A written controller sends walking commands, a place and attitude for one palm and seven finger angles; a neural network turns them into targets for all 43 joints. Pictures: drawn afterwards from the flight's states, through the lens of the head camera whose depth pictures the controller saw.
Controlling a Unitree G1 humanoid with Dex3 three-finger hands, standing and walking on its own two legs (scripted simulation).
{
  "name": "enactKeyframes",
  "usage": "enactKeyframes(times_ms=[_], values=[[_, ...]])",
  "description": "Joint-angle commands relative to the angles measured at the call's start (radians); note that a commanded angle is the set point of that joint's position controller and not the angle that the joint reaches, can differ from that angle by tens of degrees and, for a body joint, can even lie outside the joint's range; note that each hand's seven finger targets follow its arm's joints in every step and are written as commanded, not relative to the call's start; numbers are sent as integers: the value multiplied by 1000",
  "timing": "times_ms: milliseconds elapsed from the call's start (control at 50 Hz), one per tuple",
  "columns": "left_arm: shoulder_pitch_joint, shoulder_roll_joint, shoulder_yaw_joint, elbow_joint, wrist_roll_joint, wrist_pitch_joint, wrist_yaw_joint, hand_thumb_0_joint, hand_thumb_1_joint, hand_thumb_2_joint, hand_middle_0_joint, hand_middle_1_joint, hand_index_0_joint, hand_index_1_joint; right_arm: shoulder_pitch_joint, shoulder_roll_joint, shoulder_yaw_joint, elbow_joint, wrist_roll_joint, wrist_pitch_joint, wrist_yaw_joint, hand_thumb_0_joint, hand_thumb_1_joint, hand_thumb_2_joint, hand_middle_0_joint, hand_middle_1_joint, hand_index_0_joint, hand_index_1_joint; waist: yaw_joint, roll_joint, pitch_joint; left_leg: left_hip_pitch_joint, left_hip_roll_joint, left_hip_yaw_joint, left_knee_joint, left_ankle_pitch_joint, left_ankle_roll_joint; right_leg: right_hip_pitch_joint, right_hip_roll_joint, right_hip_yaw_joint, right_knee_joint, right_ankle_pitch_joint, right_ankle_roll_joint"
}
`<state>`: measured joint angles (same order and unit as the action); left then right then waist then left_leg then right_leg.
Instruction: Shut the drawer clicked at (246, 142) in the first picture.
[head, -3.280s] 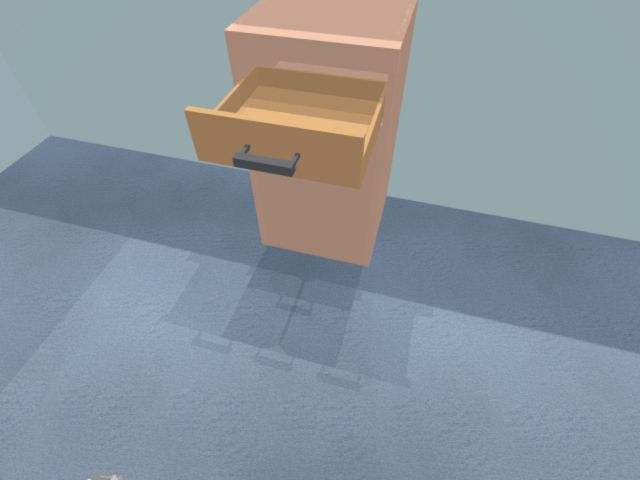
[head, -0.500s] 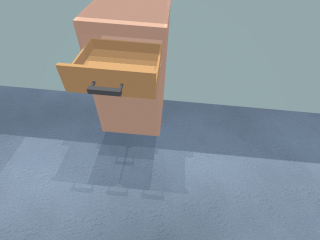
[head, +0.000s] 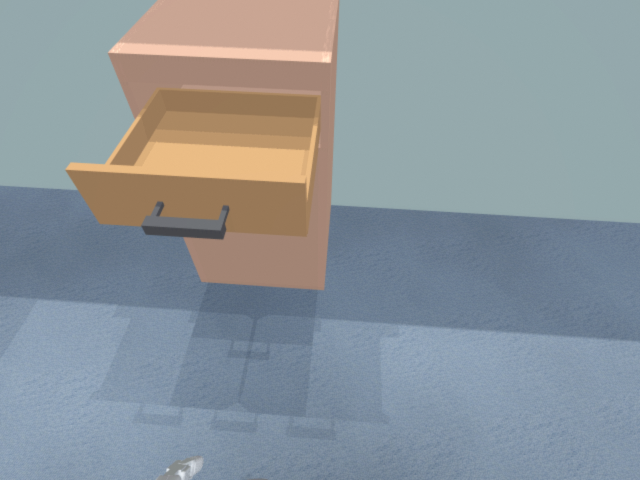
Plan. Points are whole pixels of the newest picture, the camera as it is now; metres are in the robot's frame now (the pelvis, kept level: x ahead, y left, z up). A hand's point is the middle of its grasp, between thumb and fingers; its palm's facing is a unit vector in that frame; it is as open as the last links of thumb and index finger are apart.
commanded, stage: take the last steps up to it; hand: left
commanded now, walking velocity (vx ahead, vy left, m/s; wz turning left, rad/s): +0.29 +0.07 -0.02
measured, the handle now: (188, 218) +0.54 +0.25 -0.04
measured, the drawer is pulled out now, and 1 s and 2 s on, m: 0.29 0.29 0.29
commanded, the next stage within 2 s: come to a stop and stand still in 0.38 s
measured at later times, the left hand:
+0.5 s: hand out of the picture +0.16 +0.24 -0.16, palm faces +0.04 -0.98 -0.18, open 7.4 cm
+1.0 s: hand (159, 436) +0.21 +0.25 -0.17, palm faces +0.08 -0.98 -0.20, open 7.3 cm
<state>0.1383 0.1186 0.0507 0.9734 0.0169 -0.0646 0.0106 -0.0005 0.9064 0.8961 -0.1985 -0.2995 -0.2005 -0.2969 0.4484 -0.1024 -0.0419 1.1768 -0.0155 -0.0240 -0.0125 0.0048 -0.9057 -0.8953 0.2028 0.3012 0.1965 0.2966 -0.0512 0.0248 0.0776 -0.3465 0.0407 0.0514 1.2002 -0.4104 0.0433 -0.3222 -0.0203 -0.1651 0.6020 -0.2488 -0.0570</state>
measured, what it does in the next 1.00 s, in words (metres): walks ahead: left foot, then right foot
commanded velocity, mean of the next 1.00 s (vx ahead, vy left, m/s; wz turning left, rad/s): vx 0.02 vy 0.03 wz -0.02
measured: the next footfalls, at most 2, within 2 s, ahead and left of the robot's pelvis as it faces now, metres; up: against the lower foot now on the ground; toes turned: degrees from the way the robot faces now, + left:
left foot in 0.26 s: +0.20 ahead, +0.17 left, +0.00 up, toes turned +8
right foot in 0.62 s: +0.26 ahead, -0.06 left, +0.00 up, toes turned -8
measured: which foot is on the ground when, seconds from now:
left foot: up 0.00-0.24, down 0.26-0.72, up 0.74-0.94, down 0.96-1.00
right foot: down 0.00-0.26, up 0.28-0.60, down 0.62-0.98, up 1.00-1.00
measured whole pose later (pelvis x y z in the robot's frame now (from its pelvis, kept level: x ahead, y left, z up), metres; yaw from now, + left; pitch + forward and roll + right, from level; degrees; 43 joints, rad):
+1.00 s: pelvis +0.15 +0.07 +0.01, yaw +0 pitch -2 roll +0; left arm 0.16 0.17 0.06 1.04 0.02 0.05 0.04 0.00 0.92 0.90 -0.20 -0.30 -0.20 -0.30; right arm 0.23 -0.15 -0.06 1.06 -0.01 0.02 -0.03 0.00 -0.91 -0.90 0.20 0.30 0.19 0.30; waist 0.00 -0.03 0.08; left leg -0.23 0.02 0.09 0.55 -0.27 0.00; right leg -0.35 -0.08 -0.10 0.59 -0.24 0.00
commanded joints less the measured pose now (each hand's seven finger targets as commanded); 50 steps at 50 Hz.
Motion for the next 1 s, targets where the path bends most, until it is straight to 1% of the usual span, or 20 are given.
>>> enactKeyframes(times_ms=[0,40,140,200,220,240,280,320,360,500,560,600,620,660,760,820,900,920,940,980], values=[[162,111,23,27,11,-10,17,0,900,900,-200,-300,-200,-300,24,-28,-13,-88,-13,-1,10,0,-900,-900,200,300,200,300,20,-97,3,-125,101,-26,-87,95,-37,-31,-293,263,-434,-10,-118],[137,138,38,9,15,-10,13,0,900,900,-200,-300,-200,-300,16,-16,-18,-107,-11,6,20,0,-900,-900,200,300,200,300,6,-113,-2,-53,107,4,-241,141,-51,-101,-268,183,-444,-37,-105],[174,204,48,32,12,5,-3,0,900,900,-200,-300,-200,-300,-89,-59,-19,-164,-10,-19,33,0,-900,-900,200,300,200,300,46,-149,-2,34,51,76,-533,163,-56,-10,-246,187,-376,-110,-92],[199,181,41,41,10,26,-8,0,900,900,-200,-300,-200,-300,-24,-125,-28,-144,-10,-30,24,0,-900,-900,200,300,200,300,9,-34,-14,271,26,87,-712,144,-53,-92,-164,136,-183,-173,-45],[192,135,33,25,4,31,-13,0,900,900,-200,-300,-200,-300,55,-211,-44,-129,-20,-36,13,0,-900,-900,200,300,200,300,-29,166,-28,353,185,-146,-837,85,7,-195,-70,56,64,-189,0],[155,91,24,-15,2,25,-15,0,900,900,-200,-300,-200,-300,136,-288,-57,-123,-26,-33,4,0,-900,-900,200,300,200,300,-52,311,-33,383,383,-409,-982,98,121,-326,12,-4,356,-349,34],[102,118,27,-14,12,23,-13,0,900,900,-200,-300,-200,-300,33,-242,-36,-138,-19,-32,-6,0,-900,-900,200,300,200,300,-27,184,-10,260,370,-385,-1015,14,166,-368,-65,123,588,-266,12],[153,117,27,24,12,27,-22,0,900,900,-200,-300,-200,-300,-79,-179,-14,-162,-12,-46,-12,0,-900,-900,200,300,200,300,33,89,-6,196,307,-221,-1018,156,130,-321,-108,146,575,-130,30],[212,95,19,52,10,40,-21,0,900,900,-200,-300,-200,-300,-108,-164,-6,-159,-6,-55,-15,0,-900,-900,200,300,200,300,61,87,-56,195,254,-98,-1004,350,115,-240,-107,123,498,-74,50],[176,51,-6,53,9,50,-2,0,900,900,-200,-300,-200,-300,-106,-157,-8,-113,-8,-32,-20,0,-900,-900,200,300,200,300,56,45,-21,146,247,-46,-951,455,134,-45,-68,81,112,-61,66],[265,75,-9,107,6,40,16,0,900,900,-200,-300,-200,-300,-123,-125,3,-86,3,-22,-28,0,-900,-900,200,300,200,300,97,5,-66,113,158,20,-800,441,34,177,-70,112,-178,197,73],[242,167,-9,112,1,30,26,0,900,900,-200,-300,-200,-300,-78,-80,10,-76,16,-10,-20,0,-900,-900,200,300,200,300,53,-81,-43,43,68,28,-801,128,-43,214,-232,271,-194,558,7],[230,175,-10,109,-1,33,28,0,900,900,-200,-300,-200,-300,-65,-60,9,-65,15,0,-18,0,-900,-900,200,300,200,300,46,-71,-46,73,50,35,-801,130,-53,190,-255,262,-169,642,-19],[210,184,-1,108,-6,37,39,0,900,900,-200,-300,-200,-300,-44,-77,-3,-54,13,26,-23,0,-900,-900,200,300,200,300,44,-237,-121,129,39,68,-708,96,-69,198,-272,277,-188,743,-46],[177,199,28,82,4,57,53,0,900,900,-200,-300,-200,-300,-79,-77,-22,-79,10,52,-31,0,-900,-900,200,300,200,300,72,-170,-125,9,23,16,-435,-97,-75,244,-350,313,-208,867,-156],[128,207,44,52,13,70,56,0,900,900,-200,-300,-200,-300,-93,-69,-27,-103,12,56,-29,0,-900,-900,200,300,200,300,65,-153,-141,7,18,-20,-411,-110,-74,214,-348,284,-213,755,-172],[65,191,39,35,3,85,42,0,900,900,-200,-300,-200,-300,-23,-61,-24,-90,7,43,-24,0,-900,-900,200,300,200,300,21,-155,-134,232,4,30,-764,177,-69,44,-242,215,-179,305,-62],[61,153,33,21,-2,92,36,0,900,900,-200,-300,-200,-300,-22,-104,-25,-96,0,35,-24,0,-900,-900,200,300,200,300,24,-33,-99,235,71,-56,-846,201,-43,-29,-161,172,-118,112,-9],[63,107,25,4,-7,98,30,0,900,900,-200,-300,-200,-300,-76,-156,-28,-128,-9,29,-23,0,-900,-900,200,300,200,300,45,159,-42,113,211,-213,-958,220,21,-50,-63,93,-43,-68,50],[50,110,25,17,6,113,30,0,900,900,-200,-300,-200,-300,-205,-172,-23,-171,-12,27,-26,0,-900,-900,200,300,200,300,59,203,35,-99,263,-271,-1074,89,98,17,-32,139,207,-188,55]])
